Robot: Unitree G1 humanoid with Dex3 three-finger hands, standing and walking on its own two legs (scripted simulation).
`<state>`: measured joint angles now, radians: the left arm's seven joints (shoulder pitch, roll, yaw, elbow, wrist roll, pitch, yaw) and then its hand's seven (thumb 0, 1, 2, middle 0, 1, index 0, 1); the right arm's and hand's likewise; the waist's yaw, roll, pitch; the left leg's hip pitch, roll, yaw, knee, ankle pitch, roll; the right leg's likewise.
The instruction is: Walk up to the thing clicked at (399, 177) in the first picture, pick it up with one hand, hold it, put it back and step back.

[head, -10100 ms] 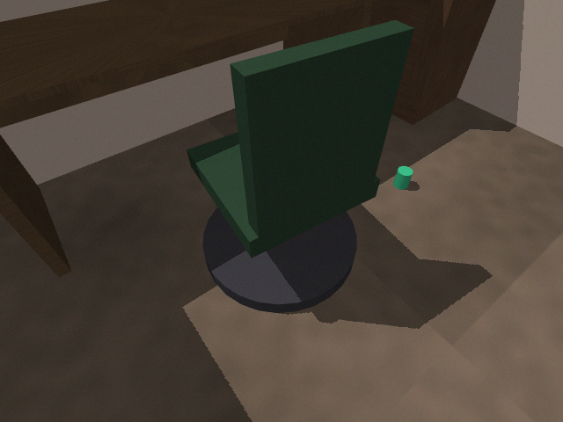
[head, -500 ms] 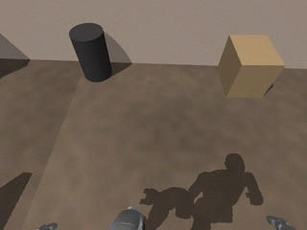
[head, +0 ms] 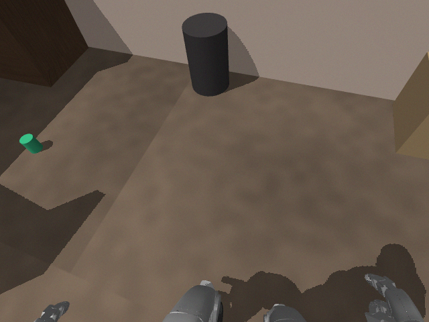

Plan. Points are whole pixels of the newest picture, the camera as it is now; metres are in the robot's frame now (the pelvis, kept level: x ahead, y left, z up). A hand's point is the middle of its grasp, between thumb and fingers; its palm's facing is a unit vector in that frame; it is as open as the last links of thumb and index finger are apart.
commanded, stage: walk up
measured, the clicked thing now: (31, 143) +1.10 +1.14 -0.70
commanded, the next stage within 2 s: none
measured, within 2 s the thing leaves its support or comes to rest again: neither
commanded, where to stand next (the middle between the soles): +0.07 +0.07 m, yaw +37 degrees
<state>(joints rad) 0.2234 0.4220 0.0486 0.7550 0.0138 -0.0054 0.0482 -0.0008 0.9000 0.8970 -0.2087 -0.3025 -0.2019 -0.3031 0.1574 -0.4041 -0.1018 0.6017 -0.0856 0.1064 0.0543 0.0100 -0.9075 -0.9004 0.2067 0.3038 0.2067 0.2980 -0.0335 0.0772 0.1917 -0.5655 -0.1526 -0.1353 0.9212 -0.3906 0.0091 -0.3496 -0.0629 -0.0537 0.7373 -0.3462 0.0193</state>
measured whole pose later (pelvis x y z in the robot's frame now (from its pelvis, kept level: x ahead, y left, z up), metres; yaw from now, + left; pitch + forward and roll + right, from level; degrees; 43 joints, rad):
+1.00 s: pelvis -0.01 +0.04 +0.01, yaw +31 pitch -3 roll +2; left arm 0.25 0.37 0.04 0.78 0.04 -0.01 -0.03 0.00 0.90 0.90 -0.21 -0.30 -0.20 -0.30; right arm 0.23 -0.43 -0.04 0.81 0.00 -0.04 -0.04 0.01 -0.91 -0.90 0.21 0.30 0.21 0.30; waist 0.05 0.00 0.14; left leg -0.46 -0.04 -0.02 0.91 -0.45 0.02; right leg -0.29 -0.07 -0.08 0.67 -0.34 -0.02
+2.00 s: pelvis +0.01 +0.04 +0.03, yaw +39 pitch -2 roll -1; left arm 0.09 0.38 0.00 1.05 0.01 -0.02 -0.01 0.00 0.90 0.90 -0.21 -0.30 -0.20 -0.30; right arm 0.09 -0.36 -0.01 1.08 0.00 -0.01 0.00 0.01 -0.91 -0.90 0.21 0.30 0.21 0.30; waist 0.00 0.00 0.06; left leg -0.27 -0.03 -0.11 0.51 -0.20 0.00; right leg -0.11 -0.07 -0.09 0.46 -0.30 0.05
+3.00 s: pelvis +0.03 +0.03 +0.03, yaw +37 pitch -2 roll +0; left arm 0.10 0.35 0.02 1.14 0.01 -0.01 -0.01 0.00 0.90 0.90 -0.21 -0.30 -0.20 -0.30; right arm 0.08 -0.35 0.00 1.15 -0.01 0.00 0.00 0.01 -0.91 -0.90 0.21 0.30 0.21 0.30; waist 0.00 0.00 0.06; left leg -0.19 0.01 -0.09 0.35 -0.14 -0.04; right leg -0.06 -0.03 -0.07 0.34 -0.25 0.01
